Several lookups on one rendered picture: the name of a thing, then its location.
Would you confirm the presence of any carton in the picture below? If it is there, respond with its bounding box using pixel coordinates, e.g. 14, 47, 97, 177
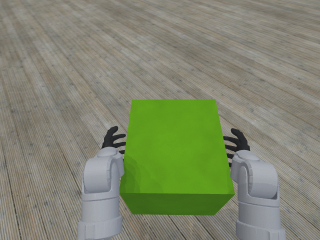
119, 99, 235, 216

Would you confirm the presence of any robot right hand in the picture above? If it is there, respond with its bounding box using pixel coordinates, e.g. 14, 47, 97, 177
223, 128, 250, 168

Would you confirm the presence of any robot left hand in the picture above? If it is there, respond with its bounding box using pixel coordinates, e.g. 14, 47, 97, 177
101, 126, 126, 162

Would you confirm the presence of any left robot forearm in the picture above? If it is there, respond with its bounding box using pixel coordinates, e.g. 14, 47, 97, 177
76, 147, 125, 240

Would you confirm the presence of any right robot forearm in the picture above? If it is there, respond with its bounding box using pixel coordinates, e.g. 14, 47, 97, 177
230, 150, 286, 240

